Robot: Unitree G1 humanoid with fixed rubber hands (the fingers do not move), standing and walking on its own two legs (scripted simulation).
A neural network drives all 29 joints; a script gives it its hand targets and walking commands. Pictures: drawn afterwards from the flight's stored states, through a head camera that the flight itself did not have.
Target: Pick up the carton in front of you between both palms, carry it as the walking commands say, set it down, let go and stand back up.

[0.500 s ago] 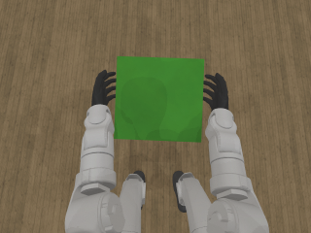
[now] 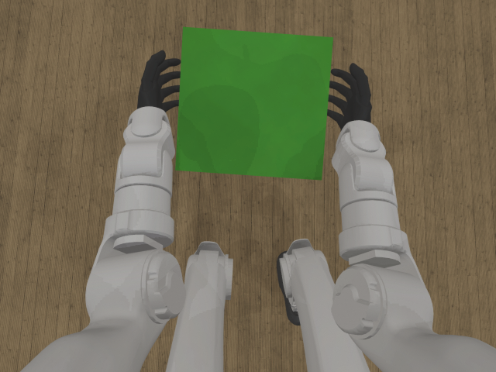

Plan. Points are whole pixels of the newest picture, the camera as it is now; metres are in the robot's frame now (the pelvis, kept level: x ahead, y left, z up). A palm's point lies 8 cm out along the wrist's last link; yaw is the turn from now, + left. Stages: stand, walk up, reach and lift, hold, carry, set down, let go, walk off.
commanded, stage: set down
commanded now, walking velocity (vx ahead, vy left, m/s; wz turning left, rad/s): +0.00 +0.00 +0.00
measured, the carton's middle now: (252, 118) +0.51 +0.01 -0.19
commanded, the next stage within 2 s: none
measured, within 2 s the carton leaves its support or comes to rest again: rests again in 1.14 s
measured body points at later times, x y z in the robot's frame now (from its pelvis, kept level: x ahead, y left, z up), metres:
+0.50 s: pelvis -0.02 +0.00 -0.11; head +0.32 +0.03 +0.17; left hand +0.54 +0.16 -0.25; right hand +0.50 -0.14 -0.25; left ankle +0.09 +0.11 -0.52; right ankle +0.08 -0.13 -0.52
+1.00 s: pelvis -0.02 +0.00 -0.17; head +0.34 +0.02 +0.09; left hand +0.56 +0.15 -0.32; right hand +0.52 -0.14 -0.33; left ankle +0.09 +0.11 -0.52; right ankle +0.08 -0.13 -0.52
